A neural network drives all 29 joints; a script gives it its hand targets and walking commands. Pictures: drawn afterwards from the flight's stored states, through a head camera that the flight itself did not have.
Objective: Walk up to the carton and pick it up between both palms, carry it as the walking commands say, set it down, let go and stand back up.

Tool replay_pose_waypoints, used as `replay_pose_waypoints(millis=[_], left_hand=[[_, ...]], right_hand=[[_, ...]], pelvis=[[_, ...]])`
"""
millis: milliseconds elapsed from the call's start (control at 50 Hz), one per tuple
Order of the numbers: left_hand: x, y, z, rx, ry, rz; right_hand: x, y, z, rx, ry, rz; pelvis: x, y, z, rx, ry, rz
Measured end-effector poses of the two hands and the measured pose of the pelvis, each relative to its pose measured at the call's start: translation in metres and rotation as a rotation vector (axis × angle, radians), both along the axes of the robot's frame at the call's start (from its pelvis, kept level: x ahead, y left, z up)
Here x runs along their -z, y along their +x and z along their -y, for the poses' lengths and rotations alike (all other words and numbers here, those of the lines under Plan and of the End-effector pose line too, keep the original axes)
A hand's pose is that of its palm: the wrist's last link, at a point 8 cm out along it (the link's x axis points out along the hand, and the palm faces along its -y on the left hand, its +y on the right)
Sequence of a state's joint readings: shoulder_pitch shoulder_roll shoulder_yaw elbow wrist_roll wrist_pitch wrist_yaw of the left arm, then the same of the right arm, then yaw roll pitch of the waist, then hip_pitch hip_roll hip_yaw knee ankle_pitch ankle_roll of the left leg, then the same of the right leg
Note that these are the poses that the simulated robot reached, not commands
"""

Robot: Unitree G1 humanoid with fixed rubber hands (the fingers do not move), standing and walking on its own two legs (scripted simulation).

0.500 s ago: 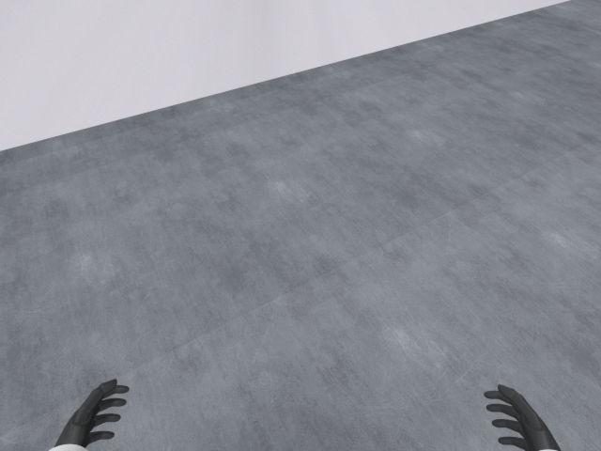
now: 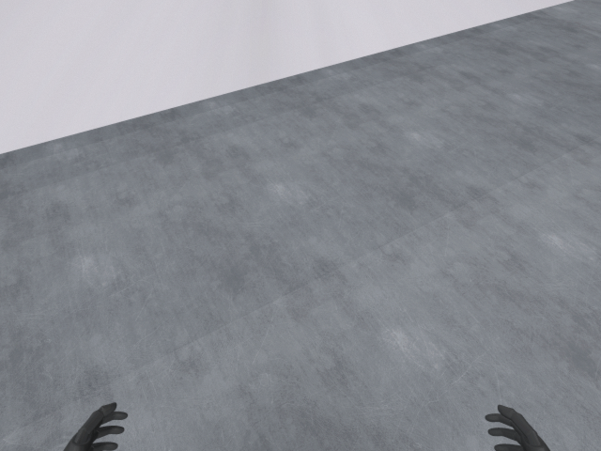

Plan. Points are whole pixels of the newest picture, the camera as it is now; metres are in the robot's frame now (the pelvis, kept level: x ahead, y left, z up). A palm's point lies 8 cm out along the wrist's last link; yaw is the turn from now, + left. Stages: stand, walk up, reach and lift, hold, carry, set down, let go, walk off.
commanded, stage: stand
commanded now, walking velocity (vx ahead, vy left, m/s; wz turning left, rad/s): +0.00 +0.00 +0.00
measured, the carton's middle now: out of the picture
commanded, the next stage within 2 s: walk up in 0.60 s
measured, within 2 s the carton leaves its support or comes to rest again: neither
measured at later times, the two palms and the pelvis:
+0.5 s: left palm out of the picture +0.11 +0.31 -0.08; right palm out of the picture +0.11 -0.31 -0.08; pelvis +0.00 +0.00 +0.02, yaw +0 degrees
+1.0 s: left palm out of the picture +0.11 +0.24 -0.10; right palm out of the picture +0.04 -0.34 -0.11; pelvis -0.02 -0.03 +0.01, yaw -10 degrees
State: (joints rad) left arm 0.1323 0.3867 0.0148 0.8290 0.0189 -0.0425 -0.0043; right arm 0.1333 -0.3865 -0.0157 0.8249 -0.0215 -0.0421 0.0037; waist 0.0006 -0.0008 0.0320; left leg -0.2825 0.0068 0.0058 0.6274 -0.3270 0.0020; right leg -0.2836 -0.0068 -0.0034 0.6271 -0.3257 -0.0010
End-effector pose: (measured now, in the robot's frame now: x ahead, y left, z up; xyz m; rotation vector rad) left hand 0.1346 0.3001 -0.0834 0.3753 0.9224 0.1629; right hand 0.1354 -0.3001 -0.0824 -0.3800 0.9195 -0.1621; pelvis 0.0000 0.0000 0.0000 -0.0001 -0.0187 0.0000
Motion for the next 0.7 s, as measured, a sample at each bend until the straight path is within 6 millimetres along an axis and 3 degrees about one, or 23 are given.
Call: replay_pose_waypoints(millis=[700], left_hand=[[-0.002,-0.032,-0.011,-0.066,0.007,-0.153]], right_hand=[[-0.001,-0.031,0.009,0.067,-0.002,-0.152]], pelvis=[[-0.019,-0.002,-0.001,0.0,0.0,0.022]])
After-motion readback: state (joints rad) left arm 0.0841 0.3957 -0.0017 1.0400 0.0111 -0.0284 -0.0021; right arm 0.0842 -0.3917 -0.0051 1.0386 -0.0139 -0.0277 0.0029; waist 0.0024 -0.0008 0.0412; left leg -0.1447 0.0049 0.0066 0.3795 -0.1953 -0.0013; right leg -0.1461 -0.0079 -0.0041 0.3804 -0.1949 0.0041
